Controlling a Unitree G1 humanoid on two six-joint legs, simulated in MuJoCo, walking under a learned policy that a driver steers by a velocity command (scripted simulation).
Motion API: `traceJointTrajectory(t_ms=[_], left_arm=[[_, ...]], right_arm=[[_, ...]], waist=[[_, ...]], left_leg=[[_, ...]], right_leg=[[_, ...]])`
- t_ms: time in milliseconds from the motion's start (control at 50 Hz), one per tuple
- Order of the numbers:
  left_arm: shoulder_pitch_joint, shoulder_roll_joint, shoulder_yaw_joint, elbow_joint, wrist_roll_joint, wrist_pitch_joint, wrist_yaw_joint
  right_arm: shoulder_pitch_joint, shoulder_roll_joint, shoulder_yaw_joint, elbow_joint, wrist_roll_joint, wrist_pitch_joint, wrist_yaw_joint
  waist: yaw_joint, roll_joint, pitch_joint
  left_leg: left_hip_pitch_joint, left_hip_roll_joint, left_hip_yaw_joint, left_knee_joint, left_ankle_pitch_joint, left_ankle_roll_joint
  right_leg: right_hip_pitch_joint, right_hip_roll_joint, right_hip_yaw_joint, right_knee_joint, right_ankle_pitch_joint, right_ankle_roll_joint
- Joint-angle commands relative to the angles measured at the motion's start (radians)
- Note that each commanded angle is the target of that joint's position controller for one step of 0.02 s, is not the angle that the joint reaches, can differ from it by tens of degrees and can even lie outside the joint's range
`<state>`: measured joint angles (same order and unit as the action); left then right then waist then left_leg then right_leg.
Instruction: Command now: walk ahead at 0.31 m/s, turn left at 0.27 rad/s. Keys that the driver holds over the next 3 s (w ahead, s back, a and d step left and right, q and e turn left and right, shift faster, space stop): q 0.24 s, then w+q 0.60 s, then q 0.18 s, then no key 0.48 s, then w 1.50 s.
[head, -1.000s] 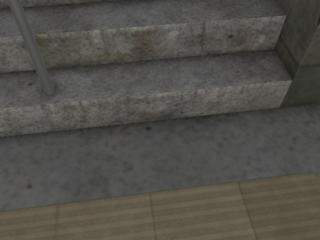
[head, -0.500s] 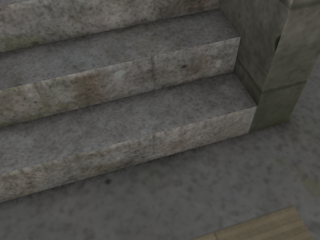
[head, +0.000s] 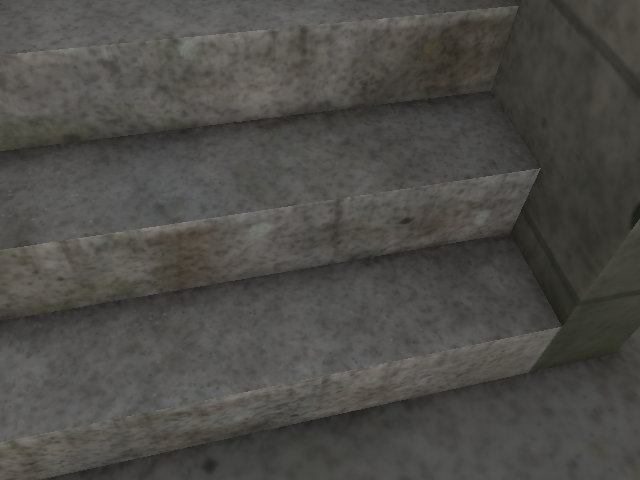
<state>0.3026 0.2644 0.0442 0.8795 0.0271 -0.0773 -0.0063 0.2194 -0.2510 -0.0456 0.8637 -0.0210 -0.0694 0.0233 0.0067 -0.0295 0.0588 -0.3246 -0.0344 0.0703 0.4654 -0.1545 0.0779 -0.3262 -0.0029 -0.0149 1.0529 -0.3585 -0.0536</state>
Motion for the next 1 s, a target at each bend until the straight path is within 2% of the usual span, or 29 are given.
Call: traceJointTrajectory(t_ms=[20,40,80,160,240,300,340,360,380,400,420,440,460,480,520,560,600,660,700,740,800,840,860,880,900,920,940,960,1000], left_arm=[[0.055,0.056,0.007,-0.033,0.012,0.017,0.01],[0.057,0.05,0.003,-0.035,0.016,0.028,0.008],[0.037,0.052,0.003,-0.036,0.012,0.044,0.011],[-0.076,0.065,0.0,-0.056,0.003,0.056,0.034],[-0.154,0.077,-0.001,-0.074,-0.007,0.049,0.03],[-0.205,0.079,-0.006,-0.096,-0.008,0.041,0.03],[-0.183,0.092,-0.005,-0.097,-0.009,0.03,0.028],[-0.136,0.091,-0.002,-0.085,-0.011,0.018,0.032],[-0.079,0.094,0.0,-0.074,-0.006,0.002,0.037],[-0.015,0.159,0.014,-0.07,0.013,-0.012,0.048],[-0.007,0.279,0.041,-0.074,0.018,-0.006,0.049],[-0.006,0.225,0.041,-0.061,0.022,0.006,0.041],[-0.027,0.148,0.024,-0.073,0.014,0.007,0.033],[-0.067,0.115,0.018,-0.078,0.008,0.005,0.029],[-0.062,0.101,0.013,-0.073,0.008,-0.008,0.036],[-0.022,0.091,0.011,-0.049,0.001,-0.022,0.034],[0.002,0.107,0.015,-0.033,-0.001,-0.029,0.032],[0.008,0.129,0.027,-0.023,0.003,-0.035,0.023],[-0.006,0.128,0.027,-0.023,0.006,-0.036,0.013],[0.003,0.137,0.03,-0.016,0.002,-0.034,0.008],[0.02,0.154,0.039,-0.01,-0.002,-0.019,0.02],[-0.001,0.168,0.042,-0.014,-0.01,-0.011,0.029],[-0.005,0.164,0.038,-0.012,-0.023,0.003,0.032],[0.006,0.144,0.029,-0.027,-0.018,0.01,0.034],[-0.002,0.048,0.002,-0.108,-0.016,0.005,0.025],[-0.031,0.109,0.011,-0.074,0.011,0.019,0.034],[-0.035,0.09,0.008,-0.066,0.001,0.023,0.033],[-0.026,0.076,0.002,-0.052,-0.008,0.021,0.034],[-0.03,0.089,0.002,-0.051,0.014,0.041,0.035]], right_arm=[[0.071,-0.102,-0.021,-0.009,0.016,-0.022,-0.004],[0.074,-0.126,-0.028,-0.004,0.017,-0.03,0.0],[0.082,-0.151,-0.038,0.006,0.017,-0.03,0.001],[0.115,-0.162,-0.042,0.014,0.013,0.002,-0.018],[0.126,-0.165,-0.046,0.01,0.006,0.033,-0.027],[0.131,-0.173,-0.055,0.009,0.002,0.051,-0.028],[0.078,-0.188,-0.066,-0.008,-0.004,0.051,-0.026],[0.049,-0.179,-0.064,-0.016,0.0,0.054,-0.028],[0.024,-0.162,-0.06,-0.025,0.009,0.052,-0.03],[0.013,-0.089,-0.039,-0.05,0.022,0.04,-0.028],[0.029,-0.028,-0.021,-0.091,0.035,0.029,-0.022],[0.043,-0.133,-0.039,-0.069,-0.005,0.036,-0.026],[0.032,-0.157,-0.048,-0.05,-0.011,0.038,-0.018],[0.025,-0.139,-0.045,-0.041,-0.012,0.041,-0.007],[0.012,-0.105,-0.037,-0.035,-0.019,0.042,0.012],[-0.012,-0.083,-0.028,-0.039,-0.011,0.045,0.02],[-0.08,-0.08,-0.024,-0.06,-0.008,0.046,0.024],[-0.157,-0.078,-0.021,-0.091,-0.02,0.057,0.036],[-0.202,-0.047,-0.008,-0.11,-0.013,0.058,0.045],[-0.23,-0.038,0.0,-0.122,-0.015,0.058,0.053],[-0.242,-0.066,-0.001,-0.136,-0.024,0.053,0.039],[-0.159,-0.088,-0.012,-0.119,-0.033,0.038,0.027],[-0.051,-0.096,-0.02,-0.081,-0.044,0.026,0.018],[0.065,-0.148,-0.039,-0.057,-0.056,0.017,0.008],[0.084,-0.3,-0.074,-0.066,-0.04,0.024,-0.01],[0.128,-0.274,-0.075,-0.06,-0.004,0.03,-0.015],[0.064,-0.232,-0.065,-0.074,0.006,0.028,-0.016],[-0.012,-0.181,-0.053,-0.085,0.009,0.027,-0.019],[-0.076,-0.129,-0.034,-0.104,0.02,0.033,-0.029]], waist=[[0.022,0.088,-0.097],[0.032,0.099,-0.111],[0.037,0.095,-0.126],[0.0,0.12,-0.112],[-0.033,0.138,-0.109],[-0.05,0.143,-0.082],[-0.029,0.142,-0.064],[0.004,0.13,-0.059],[0.044,0.104,-0.062],[0.066,-0.039,-0.106],[0.042,-0.275,-0.089],[0.021,-0.162,-0.078],[0.014,-0.063,-0.048],[-0.001,-0.047,-0.01],[0.0,-0.08,-0.011],[0.005,-0.074,-0.035],[0.02,-0.061,-0.036],[0.022,-0.077,-0.036],[0.024,-0.077,-0.038],[0.031,-0.093,-0.039],[0.039,-0.116,-0.06],[0.0,-0.098,-0.127],[-0.053,-0.039,-0.188],[-0.104,0.051,-0.243],[-0.064,0.372,-0.265],[-0.091,0.168,-0.292],[-0.054,0.105,-0.223],[-0.013,0.061,-0.158],[0.02,0.089,-0.156]], left_leg=[[0.211,0.246,-0.267,-0.18,0.707,0.141],[0.2,0.234,-0.236,-0.166,0.829,0.153],[0.195,0.214,-0.207,-0.155,0.876,0.157],[0.208,0.204,-0.248,-0.145,0.717,0.15],[0.23,0.199,-0.295,-0.097,0.699,0.143],[0.216,0.205,-0.385,-0.115,0.386,0.151],[0.17,0.189,-0.435,-0.094,0.257,0.135],[0.131,0.173,-0.455,-0.068,0.188,0.119],[0.057,0.13,-0.453,-0.01,0.087,0.087],[-0.043,0.045,-0.371,0.158,-0.061,0.039],[-0.283,-0.127,-0.18,0.339,-0.421,0.006],[-0.319,-0.032,-0.179,0.484,-0.429,0.008],[-0.308,0.003,-0.194,0.519,-0.354,0.011],[-0.299,0.034,-0.183,0.526,-0.283,-0.003],[-0.299,0.051,-0.146,0.568,-0.161,-0.036],[-0.313,0.062,-0.129,0.576,-0.098,-0.053],[-0.335,0.069,-0.111,0.554,-0.057,-0.071],[-0.317,0.088,-0.08,0.467,-0.008,-0.098],[-0.243,0.083,-0.046,0.355,0.002,-0.093],[-0.176,0.066,-0.009,0.256,-0.02,-0.07],[-0.14,0.047,0.017,0.162,-0.096,-0.019],[-0.038,-0.006,0.035,0.049,-0.114,0.029],[0.115,-0.041,0.038,-0.055,-0.061,0.056],[0.331,0.082,-0.121,-0.073,0.021,0.083],[0.531,0.356,-0.537,-0.088,0.468,0.22],[0.488,0.378,-0.518,-0.08,0.736,0.258],[0.405,0.341,-0.407,-0.059,0.871,0.258],[0.307,0.28,-0.329,-0.08,0.864,0.221],[0.244,0.213,-0.281,-0.091,0.842,0.167]], right_leg=[[-0.129,-0.056,0.034,0.025,0.035,0.028],[-0.112,-0.041,0.024,0.007,0.052,0.046],[-0.119,-0.026,0.016,-0.048,0.075,0.071],[-0.17,-0.026,0.019,-0.172,0.117,0.087],[-0.157,-0.005,0.026,-0.252,0.141,0.081],[-0.127,0.001,0.04,-0.336,0.082,0.08],[-0.033,0.014,0.044,-0.462,0.049,0.073],[0.054,0.028,0.035,-0.558,0.057,0.061],[0.182,0.01,0.051,-0.676,0.111,0.046],[0.316,-0.168,0.229,-0.78,0.018,0.007],[0.398,-0.395,0.583,-0.914,-0.067,-0.11],[0.35,-0.433,0.613,-0.893,-0.08,-0.157],[0.313,-0.381,0.52,-0.896,-0.126,-0.144],[0.274,-0.325,0.403,-0.913,-0.075,-0.117],[0.277,-0.255,0.234,-0.922,0.122,-0.083],[0.304,-0.238,0.142,-0.906,0.261,-0.075],[0.311,-0.233,0.075,-0.911,0.333,-0.081],[0.29,-0.24,-0.005,-0.9,0.405,-0.086],[0.253,-0.232,-0.066,-0.872,0.461,-0.081],[0.242,-0.234,-0.104,-0.829,0.536,-0.078],[0.305,-0.271,-0.107,-0.755,0.653,-0.067],[0.353,-0.265,-0.134,-0.577,0.851,-0.057],[0.303,-0.222,-0.179,-0.384,0.848,-0.031],[0.085,-0.193,-0.187,-0.149,0.573,0.011],[-0.313,-0.005,-0.217,0.117,-0.144,0.086],[-0.307,-0.037,-0.019,0.208,-0.178,0.086],[-0.294,-0.064,0.015,0.221,-0.11,0.087],[-0.26,-0.084,0.026,0.159,-0.051,0.092],[-0.217,-0.077,0.021,0.15,0.01,0.091]])
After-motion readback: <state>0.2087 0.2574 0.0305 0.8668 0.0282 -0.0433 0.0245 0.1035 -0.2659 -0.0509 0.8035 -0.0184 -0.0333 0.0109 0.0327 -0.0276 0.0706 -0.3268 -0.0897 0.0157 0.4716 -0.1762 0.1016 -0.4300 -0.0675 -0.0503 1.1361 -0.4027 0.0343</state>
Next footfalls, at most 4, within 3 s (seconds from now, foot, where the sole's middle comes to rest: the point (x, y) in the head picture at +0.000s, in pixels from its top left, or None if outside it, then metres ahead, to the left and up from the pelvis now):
0.40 right None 0.23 -0.11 -0.77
0.86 left None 0.28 0.16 -0.77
1.38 right None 0.35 0.00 -0.77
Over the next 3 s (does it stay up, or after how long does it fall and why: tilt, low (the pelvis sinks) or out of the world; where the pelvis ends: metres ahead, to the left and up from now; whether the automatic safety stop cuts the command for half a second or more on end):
stays up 0.30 0.07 0.01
